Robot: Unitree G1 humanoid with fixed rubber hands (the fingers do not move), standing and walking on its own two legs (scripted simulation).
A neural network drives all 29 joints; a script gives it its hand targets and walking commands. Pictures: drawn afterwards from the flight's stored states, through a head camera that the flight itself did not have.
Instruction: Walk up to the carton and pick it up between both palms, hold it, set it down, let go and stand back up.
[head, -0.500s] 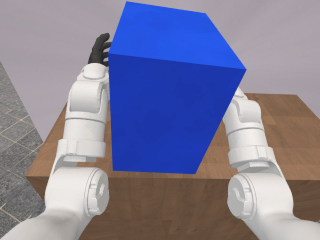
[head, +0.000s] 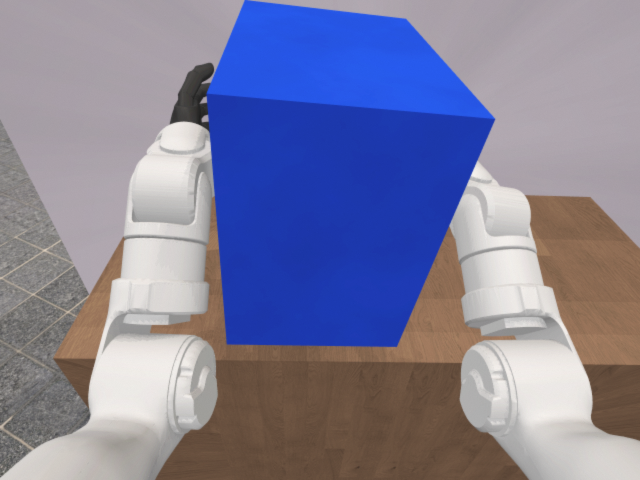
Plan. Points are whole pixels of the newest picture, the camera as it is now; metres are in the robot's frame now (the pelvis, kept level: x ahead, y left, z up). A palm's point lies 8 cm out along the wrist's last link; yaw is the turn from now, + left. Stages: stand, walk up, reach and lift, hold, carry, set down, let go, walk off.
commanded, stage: hold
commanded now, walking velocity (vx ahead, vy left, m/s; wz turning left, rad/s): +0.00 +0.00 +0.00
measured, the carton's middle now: (320, 173) +0.40 +0.01 +0.25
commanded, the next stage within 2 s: none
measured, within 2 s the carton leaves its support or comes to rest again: neither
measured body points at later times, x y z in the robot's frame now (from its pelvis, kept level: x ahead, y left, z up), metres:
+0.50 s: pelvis +0.00 +0.00 +0.00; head -0.04 +0.01 +0.45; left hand +0.41 +0.15 +0.29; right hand +0.42 -0.13 +0.26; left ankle +0.07 +0.11 -0.74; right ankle +0.03 -0.15 -0.74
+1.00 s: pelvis +0.00 +0.00 +0.00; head -0.04 +0.01 +0.45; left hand +0.41 +0.15 +0.29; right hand +0.42 -0.13 +0.26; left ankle +0.07 +0.11 -0.74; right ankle +0.03 -0.15 -0.74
